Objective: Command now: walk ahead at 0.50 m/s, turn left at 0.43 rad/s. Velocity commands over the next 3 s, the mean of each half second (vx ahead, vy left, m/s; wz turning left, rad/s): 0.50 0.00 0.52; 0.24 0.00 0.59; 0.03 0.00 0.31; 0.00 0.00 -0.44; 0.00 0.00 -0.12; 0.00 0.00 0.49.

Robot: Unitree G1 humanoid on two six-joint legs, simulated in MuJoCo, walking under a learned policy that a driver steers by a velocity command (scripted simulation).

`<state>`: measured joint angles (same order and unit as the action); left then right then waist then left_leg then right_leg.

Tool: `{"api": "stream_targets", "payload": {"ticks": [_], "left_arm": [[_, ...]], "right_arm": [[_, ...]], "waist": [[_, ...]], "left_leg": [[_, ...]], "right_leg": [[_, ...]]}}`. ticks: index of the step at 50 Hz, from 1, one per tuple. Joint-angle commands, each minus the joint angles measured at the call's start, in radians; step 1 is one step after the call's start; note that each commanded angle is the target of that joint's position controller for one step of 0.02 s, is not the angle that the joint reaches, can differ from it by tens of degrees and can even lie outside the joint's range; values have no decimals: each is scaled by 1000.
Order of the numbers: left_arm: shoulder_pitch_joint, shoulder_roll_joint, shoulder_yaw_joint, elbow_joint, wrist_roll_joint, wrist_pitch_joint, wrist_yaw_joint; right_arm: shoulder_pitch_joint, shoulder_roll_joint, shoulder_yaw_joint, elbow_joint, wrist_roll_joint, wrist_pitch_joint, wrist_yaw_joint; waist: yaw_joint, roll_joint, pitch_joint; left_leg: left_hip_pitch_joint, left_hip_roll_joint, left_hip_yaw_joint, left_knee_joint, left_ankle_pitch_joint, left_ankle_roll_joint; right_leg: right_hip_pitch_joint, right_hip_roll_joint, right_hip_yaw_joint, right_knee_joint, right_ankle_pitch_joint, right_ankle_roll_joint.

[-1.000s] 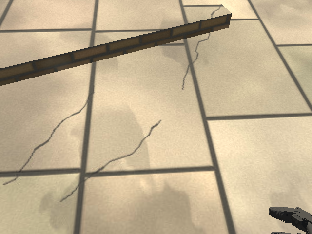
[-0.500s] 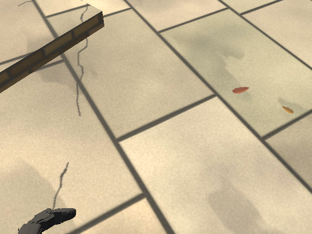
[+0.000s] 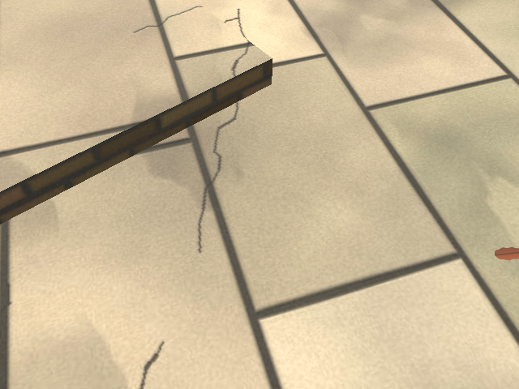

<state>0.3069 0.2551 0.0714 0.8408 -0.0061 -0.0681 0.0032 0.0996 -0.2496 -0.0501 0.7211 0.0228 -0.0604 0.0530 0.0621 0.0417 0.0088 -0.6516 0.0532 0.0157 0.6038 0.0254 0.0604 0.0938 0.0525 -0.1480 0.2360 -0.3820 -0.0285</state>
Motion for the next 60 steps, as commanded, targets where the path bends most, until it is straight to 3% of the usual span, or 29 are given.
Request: {"api": "stream_targets", "payload": {"ticks": [1, 3, 4, 5, 6, 7, 8, 9, 13, 18, 23, 26, 27, 28, 29, 30, 31, 33, 37, 42, 47, 49, 50, 51, 52, 53, 54, 55, 60], "left_arm": [[-11, 198, 48, -47, -6, 16, 22], [-39, 201, 42, -62, -4, 21, 37], [61, 83, 2, -109, 23, -3, 22], [36, 92, -10, -110, 22, -44, 0], [-66, 150, 9, -139, -22, -67, -16], [-119, 143, 1, -160, -28, -78, -18], [-139, 136, 3, -161, -6, -79, -10], [-127, 147, 12, -160, 8, -68, -3], [-101, 112, 8, -167, 23, -25, 8], [-288, 74, -12, -209, 15, -31, 0], [-334, 132, 9, -233, -4, -54, -23], [-149, 179, 39, -196, 6, -70, -17], [2, 237, 55, -185, 20, -72, -7], [56, 307, 71, -153, 36, -57, -13], [16, 209, 50, -180, 15, -52, -15], [-28, 154, 33, -195, 15, -43, -8], [-76, 133, 22, -205, 25, -34, -6], [-122, 109, 13, -188, 24, -24, -3], [-146, 162, 31, -150, 21, -13, 10], [-179, 188, 38, -126, 4, 21, 28], [-162, 226, 51, -103, -23, 37, 19], [-174, 220, 52, -100, -38, 40, 20], [-124, 194, 45, -87, -29, 37, 16], [-111, 135, 23, -128, 27, 31, 10], [-108, 125, 7, -153, 37, 27, 3], [-162, 183, 24, -141, 10, 34, -2], [-189, 179, 23, -149, -4, 41, 1], [-186, 167, 23, -135, 5, 49, 12], [-160, 138, 16, -129, 10, 68, 25]], "right_arm": [[-34, -114, -35, -106, -5, -10, 14], [252, -216, -85, -51, -5, -3, -5], [330, -327, -111, -43, -7, -5, -17], [354, -278, -90, -51, 0, -10, -18], [332, -225, -74, -49, -9, -8, -22], [264, -199, -67, -60, -6, -8, -25], [196, -177, -59, -73, -5, -6, -27], [152, -153, -49, -90, -14, -7, -30], [124, -173, -54, -104, -14, -11, -45], [193, -194, -62, -79, -1, 4, -64], [241, -189, -63, -64, 3, 19, -69], [210, -135, -48, -85, -4, 19, -69], [223, -72, -25, -104, -18, 14, -66], [346, -53, -17, -138, 13, 8, -69], [339, -164, -38, -109, 11, 12, -75], [239, -209, -54, -122, 0, 22, -75], [191, -203, -57, -133, -11, 32, -78], [183, -177, -64, -146, -10, 49, -74], [151, -104, -45, -169, -1, 80, -72], [70, -99, -40, -186, -7, 80, -46], [6, -128, -57, -225, -7, 87, -17], [78, -145, -73, -209, -10, 86, -17], [162, -201, -96, -190, -16, 84, -31], [226, -328, -124, -203, -28, 83, -57], [191, -336, -111, -229, -46, 72, -53], [176, -265, -92, -230, -36, 63, -42], [134, -234, -81, -220, -25, 55, -43], [97, -216, -76, -217, -13, 58, -47], [28, -222, -77, -228, -28, 76, -73]], "waist": [[-51, -142, -27], [-209, -100, -177], [-157, 139, -313], [-171, 140, -454], [-198, 76, -348], [-167, -2, -220], [-121, -70, -128], [-81, -54, -89], [-34, 0, -53], [-113, 43, -35], [-118, 73, -36], [-13, 85, -114], [41, -44, -244], [-29, -408, -317], [-12, -283, -245], [9, -184, -151], [-9, -110, -109], [-57, -132, -66], [-68, -168, -63], [-48, -151, -91], [-35, -161, -65], [-81, -142, -88], [-110, -64, -135], [-103, 195, -206], [-92, 267, -338], [-131, 110, -320], [-104, 73, -238], [-81, 10, -183], [-37, 81, -159]], "left_leg": [[68, -80, 85, 5, -170, 53], [528, -88, 10, -68, -84, 127], [969, 179, -478, -69, -119, 309], [1112, 286, -852, -235, -187, 389], [1054, 251, -711, -261, -225, 322], [891, 213, -581, -274, -182, 282], [722, 175, -487, -294, -95, 255], [598, 146, -426, -320, -12, 246], [391, 83, -314, -373, 94, 246], [341, 12, -256, -339, -44, 170], [465, 69, -415, -226, -163, 146], [426, 10, -408, -28, -125, 83], [298, -61, -305, 258, -283, 39], [-38, -173, -190, 552, -647, -24], [-134, -97, -217, 684, -617, -50], [-139, -73, -198, 723, -539, -68], [-93, -47, -168, 718, -493, -85], [-24, 0, -141, 653, -469, -96], [-12, 9, -78, 491, -386, -122], [96, 16, -32, 243, -164, -106], [170, -14, 18, 49, -223, -50], [306, -62, 54, -118, -148, -5], [480, -64, 5, -193, 66, 38], [747, 191, -334, -134, 595, 155], [827, 362, -622, -179, 538, 369], [768, 311, -533, -204, 435, 334], [686, 252, -436, -204, 337, 270], [607, 197, -382, -218, 227, 216], [411, 110, -332, -252, 115, 188]], "right_leg": [[57, -305, 24, 191, 1157, -90], [-160, -248, -14, 610, 1077, -31], [-623, -84, 8, 1030, 343, 38], [-811, 25, 220, 1189, -196, 41], [-908, -44, 281, 1208, -131, 20], [-915, -88, 261, 1124, -47, 9], [-871, -122, 243, 1027, -1, 15], [-795, -149, 240, 965, 29, 24], [-706, -151, 205, 794, 119, 84], [-609, -79, 189, 411, 439, 106], [-560, -50, 234, 267, 364, 73], [-276, -91, 240, 211, 310, -3], [-23, -272, 416, 215, 257, -68], [212, -472, 880, 115, 122, -228], [168, -477, 899, 98, 89, -218], [63, -440, 715, 118, 262, -186], [-46, -399, 568, 129, 494, -171], [-184, -333, 387, 123, 726, -152], [-227, -329, 249, 55, 811, -189], [-214, -321, 103, 47, 728, -166], [-155, -349, 69, 140, 681, -128], [-162, -315, 24, 290, 733, -82], [-243, -249, -17, 462, 663, -25], [-548, -148, -49, 789, 117, 58], [-746, -28, 120, 1024, -331, 91], [-768, -70, 218, 1075, -280, 88], [-780, -91, 219, 1045, -205, 76], [-772, -108, 219, 977, -141, 78], [-612, -62, 202, 750, -18, 110]]}}
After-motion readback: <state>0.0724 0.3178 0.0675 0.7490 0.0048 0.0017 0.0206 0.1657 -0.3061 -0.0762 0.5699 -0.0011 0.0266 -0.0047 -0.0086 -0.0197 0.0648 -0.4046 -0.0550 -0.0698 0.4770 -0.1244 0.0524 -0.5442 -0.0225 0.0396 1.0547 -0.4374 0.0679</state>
